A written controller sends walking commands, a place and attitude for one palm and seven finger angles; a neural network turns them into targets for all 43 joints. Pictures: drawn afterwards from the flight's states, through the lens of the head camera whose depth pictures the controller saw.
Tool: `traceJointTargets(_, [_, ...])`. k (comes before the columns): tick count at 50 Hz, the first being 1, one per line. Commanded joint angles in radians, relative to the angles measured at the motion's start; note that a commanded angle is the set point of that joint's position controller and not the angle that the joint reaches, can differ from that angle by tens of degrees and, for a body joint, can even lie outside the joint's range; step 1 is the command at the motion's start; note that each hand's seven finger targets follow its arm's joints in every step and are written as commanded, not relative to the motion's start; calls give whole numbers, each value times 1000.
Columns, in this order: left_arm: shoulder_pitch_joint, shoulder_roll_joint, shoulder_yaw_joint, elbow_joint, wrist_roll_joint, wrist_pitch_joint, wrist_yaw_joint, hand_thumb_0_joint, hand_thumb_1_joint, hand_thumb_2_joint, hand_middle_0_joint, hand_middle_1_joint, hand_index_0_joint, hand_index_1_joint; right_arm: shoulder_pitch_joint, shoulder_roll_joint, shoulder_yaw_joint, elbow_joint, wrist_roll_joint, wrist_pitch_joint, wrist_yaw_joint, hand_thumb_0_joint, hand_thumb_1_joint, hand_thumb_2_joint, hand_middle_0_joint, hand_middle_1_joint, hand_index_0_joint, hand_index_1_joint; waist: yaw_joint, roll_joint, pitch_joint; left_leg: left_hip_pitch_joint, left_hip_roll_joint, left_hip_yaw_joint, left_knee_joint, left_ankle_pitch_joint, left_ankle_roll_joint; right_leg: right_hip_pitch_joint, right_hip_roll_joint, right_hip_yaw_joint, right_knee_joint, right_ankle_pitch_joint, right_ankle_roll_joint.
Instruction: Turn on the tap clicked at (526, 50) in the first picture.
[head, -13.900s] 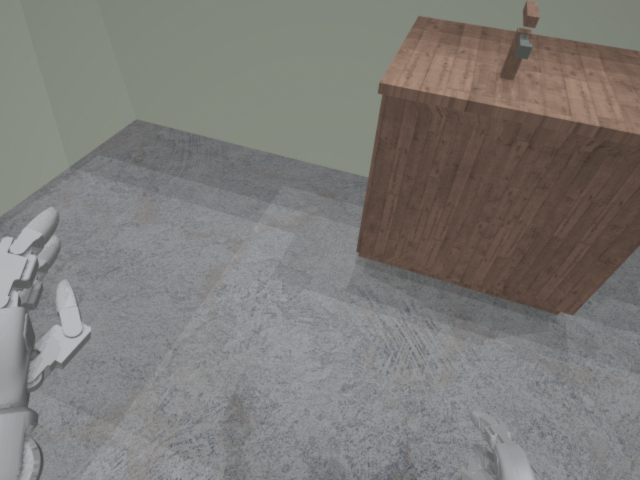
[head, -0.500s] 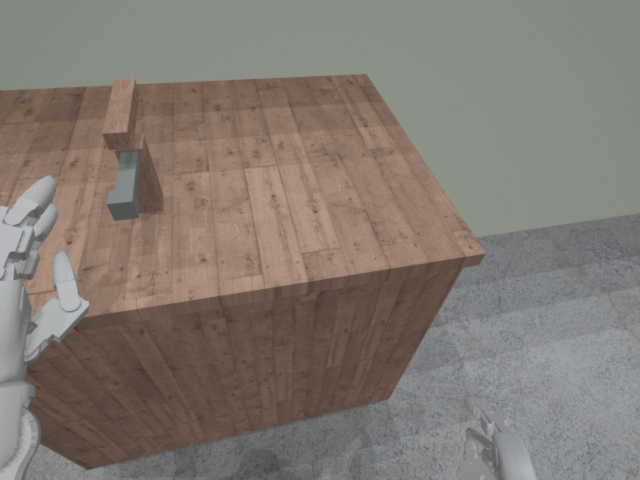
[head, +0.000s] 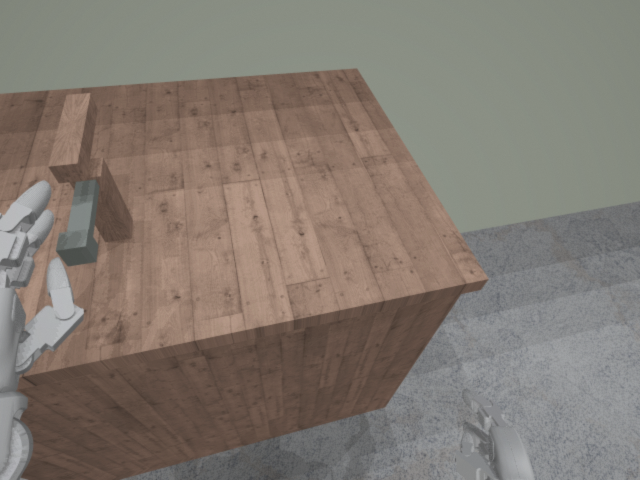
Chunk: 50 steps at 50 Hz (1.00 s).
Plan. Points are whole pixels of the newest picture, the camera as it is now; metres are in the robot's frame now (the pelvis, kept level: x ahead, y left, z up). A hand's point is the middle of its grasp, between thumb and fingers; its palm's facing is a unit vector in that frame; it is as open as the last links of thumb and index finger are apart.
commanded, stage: come to a stop and stand still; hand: left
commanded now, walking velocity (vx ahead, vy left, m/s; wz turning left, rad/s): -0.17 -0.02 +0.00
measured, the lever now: (78, 247) +0.31 +0.29 +0.13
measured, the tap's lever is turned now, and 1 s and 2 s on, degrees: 0 0 0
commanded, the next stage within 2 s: look again from close up in 1.28 s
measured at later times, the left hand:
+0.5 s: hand (34, 290) +0.23 +0.27 +0.18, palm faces +0.48 -0.79 -0.37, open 7.4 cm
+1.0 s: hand (52, 317) +0.22 +0.26 +0.15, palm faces +0.37 -0.86 -0.35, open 7.4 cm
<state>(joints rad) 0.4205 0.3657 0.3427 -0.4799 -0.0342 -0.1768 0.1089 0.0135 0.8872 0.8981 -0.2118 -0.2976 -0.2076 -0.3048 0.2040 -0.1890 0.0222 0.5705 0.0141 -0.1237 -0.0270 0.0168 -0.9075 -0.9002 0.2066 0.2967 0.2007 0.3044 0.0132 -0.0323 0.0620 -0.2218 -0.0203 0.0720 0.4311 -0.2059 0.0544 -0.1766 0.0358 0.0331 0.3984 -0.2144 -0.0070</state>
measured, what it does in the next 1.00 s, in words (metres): stands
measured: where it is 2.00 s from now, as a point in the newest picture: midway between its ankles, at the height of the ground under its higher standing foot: outside the picture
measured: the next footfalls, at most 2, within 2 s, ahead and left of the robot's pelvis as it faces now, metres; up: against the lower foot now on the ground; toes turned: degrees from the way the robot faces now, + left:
none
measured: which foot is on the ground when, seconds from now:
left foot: down 0.00-1.00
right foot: down 0.00-1.00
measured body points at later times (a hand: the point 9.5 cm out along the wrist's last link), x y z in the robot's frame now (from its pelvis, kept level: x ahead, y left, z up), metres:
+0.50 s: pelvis -0.02 -0.01 +0.00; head +0.01 +0.00 +0.45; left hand +0.20 +0.31 +0.20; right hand +0.17 -0.23 -0.08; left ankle +0.02 +0.08 -0.74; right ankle +0.00 -0.12 -0.74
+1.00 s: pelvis -0.01 +0.02 +0.00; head +0.02 +0.05 +0.44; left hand +0.19 +0.31 +0.17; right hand +0.17 -0.19 -0.07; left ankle +0.02 +0.08 -0.74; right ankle +0.00 -0.12 -0.74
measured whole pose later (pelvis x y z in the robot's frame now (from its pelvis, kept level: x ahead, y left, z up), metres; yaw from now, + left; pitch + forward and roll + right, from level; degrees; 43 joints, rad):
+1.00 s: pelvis -0.01 +0.02 +0.00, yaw +0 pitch -1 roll -1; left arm 0.39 0.35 0.34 -0.46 -0.02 -0.22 0.09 0.01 0.89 0.90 -0.21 -0.30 -0.21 -0.30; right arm 0.21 -0.17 0.03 0.58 0.01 -0.15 0.00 0.02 -0.91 -0.90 0.21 0.30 0.20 0.30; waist 0.03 -0.04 0.07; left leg -0.24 -0.04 0.08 0.47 -0.22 0.08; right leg -0.19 0.02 0.03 0.42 -0.22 0.02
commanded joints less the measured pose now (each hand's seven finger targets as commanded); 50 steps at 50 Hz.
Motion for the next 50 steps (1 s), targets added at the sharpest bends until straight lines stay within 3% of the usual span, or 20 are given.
traceJointTargets(1, [6,160,124,-243,-16,-69,23,0,900,900,-200,-300,-200,-300,-68,-120,-52,-157,3,-42,-13,0,-900,-900,200,300,200,300,13,120,-256,192,147,-117,-5,603,-67,23,-65,-5,60,307,-9])
traceJointTargets(5, [38,179,151,-242,-21,-58,28,0,900,900,-200,-300,-200,-300,-80,-116,-55,-162,6,-34,-17,0,-900,-900,200,300,200,300,14,117,-247,191,169,-110,17,592,-61,5,-75,8,42,294,-13])
traceJointTargets(10, [14,172,138,-237,-27,-48,37,0,900,900,-200,-300,-200,-300,-91,-124,-56,-164,8,-20,-29,0,-900,-900,200,300,200,300,8,72,-245,109,126,-100,36,339,-48,50,-119,93,6,456,-28])
traceJointTargets(11, [-2,141,104,-225,-28,-49,35,0,900,900,-200,-300,-200,-300,-85,-125,-51,-164,5,-16,-28,0,-900,-900,200,300,200,300,5,74,-243,97,115,-100,26,284,-44,50,-124,96,1,423,-28])
traceJointTargets(15, [-49,168,118,-220,-24,-42,44,0,900,900,-200,-300,-200,-300,-110,-124,-52,-160,4,-16,-39,0,-900,-900,200,300,200,300,8,70,-191,94,107,-110,-24,117,-35,-3,-116,113,-56,244,-25])
traceJointTargets(17, [-74,144,87,-204,-21,-40,43,0,900,900,-200,-300,-200,-300,-110,-124,-50,-165,3,-14,-38,0,-900,-900,200,300,200,300,6,76,-154,64,102,-122,-58,26,-32,-13,-107,109,-79,134,-23])
traceJointTargets(18, [-1103,952,653,-414,141,-152,37,0,900,900,-200,-300,-200,-300,20,-144,-52,-132,-49,-70,-27,0,-900,-900,200,300,200,300,15,-121,87,-96,121,-78,87,121,-10,-222,-112,120,-187,195,60])
traceJointTargets(19, [-521,340,279,197,40,-102,-13,0,900,900,-200,-300,-200,-300,-87,-57,-20,-76,-10,-59,-21,0,-900,-900,200,300,200,300,16,-70,-163,60,28,-99,51,180,-10,-142,-153,161,-106,185,-49])
traceJointTargets(20, [-269,132,124,183,-3,-71,-22,0,900,900,-200,-300,-200,-300,-75,-122,-83,-138,23,-60,-2,0,-900,-900,200,300,200,300,39,159,-215,163,69,-60,2,217,-33,-57,-122,160,-10,315,-55])
traceJointTargets(21, [-291,140,85,40,-4,-85,-29,0,900,900,-200,-300,-200,-300,-45,-137,-84,-152,22,-60,9,0,-900,-900,200,300,200,300,29,194,-260,130,95,-44,26,199,-26,-11,-127,146,10,300,-20])
traceJointTargets(23, [-139,114,38,-69,-17,-96,-27,0,900,900,-200,-300,-200,-300,-66,-135,-76,-173,23,-62,36,0,-900,-900,200,300,200,300,40,122,-228,74,94,-60,12,105,-20,6,-120,145,-10,206,13])
traceJointTargets(25, [-14,114,42,-80,-25,-90,-19,0,900,900,-200,-300,-200,-300,-98,-128,-64,-177,26,-63,41,0,-900,-900,200,300,200,300,43,4,-174,48,92,-70,-17,-17,-23,-33,-108,130,-64,49,0])
traceJointTargets(28, [-46,212,138,-134,-18,-100,-10,0,900,900,-200,-300,-200,-300,-97,-140,-62,-189,13,-60,19,0,-900,-900,200,300,200,300,29,-78,-102,12,73,-76,-23,-170,-24,-132,-108,149,-152,-220,-22])
traceJointTargets(29, [-65,229,163,-145,-18,-107,-8,0,900,900,-200,-300,-200,-300,-96,-139,-61,-189,11,-62,12,0,-900,-900,200,300,200,300,23,-65,-88,17,71,-81,-28,-183,-24,-161,-105,150,-159,-261,-28])
traceJointTargets(30, [-101,292,222,-190,-13,-116,0,0,900,900,-200,-300,-200,-300,-113,-144,-59,-185,7,-61,3,0,-900,-900,200,300,200,300,22,5,-93,28,81,-91,-56,-184,-22,-162,-94,131,-137,-252,-29])
traceJointTargets(33, [-142,237,197,-200,-8,-136,0,0,900,900,-200,-300,-200,-300,-93,-140,-58,-185,4,-76,-8,0,-900,-900,200,300,200,300,17,171,-129,-44,137,-155,-158,-284,2,-30,-52,55,-2,-118,-17])
traceJointTargets(36, [-133,213,185,-170,1,-138,-1,0,900,900,-200,-300,-200,-300,-79,-139,-57,-175,4,-90,-8,0,-900,-900,200,300,200,300,20,200,-137,-89,179,-186,-198,-325,11,30,-45,0,85,-49,-8])
traceJointTargets(39, [-108,163,135,-165,4,-130,-4,0,900,900,-200,-300,-200,-300,-59,-139,-62,-163,8,-101,3,0,-900,-900,200,300,200,300,16,106,-137,-59,166,-167,-154,-235,2,26,-55,10,43,-4,-9])
traceJointTargets(44, [-100,137,88,-172,14,-113,0,0,900,900,-200,-300,-200,-300,-61,-143,-63,-144,5,-103,12,0,-900,-900,200,300,200,300,11,70,-144,13,144,-138,-103,-44,-21,6,-63,20,1,84,-9])
traceJointTargets(50, [-113,192,144,-227,9,-104,11,0,900,900,-200,-300,-200,-300,-79,-131,-57,-146,2,-77,5,0,-900,-900,200,300,200,300,11,114,-197,105,129,-120,-56,232,-56,11,-66,4,19,182,-15])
